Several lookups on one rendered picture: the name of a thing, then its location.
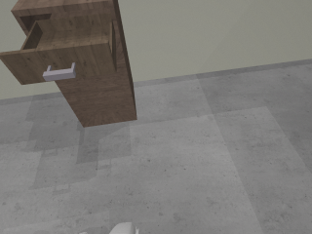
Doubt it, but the cabinet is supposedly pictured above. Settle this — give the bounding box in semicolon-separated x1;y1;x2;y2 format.
11;0;137;128

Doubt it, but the drawer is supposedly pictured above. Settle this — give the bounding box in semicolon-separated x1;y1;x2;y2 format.
0;13;117;85

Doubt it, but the left robot thigh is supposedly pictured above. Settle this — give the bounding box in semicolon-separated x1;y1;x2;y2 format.
109;222;139;234

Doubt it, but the handle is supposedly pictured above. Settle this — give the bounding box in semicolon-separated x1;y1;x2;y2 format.
43;62;76;82

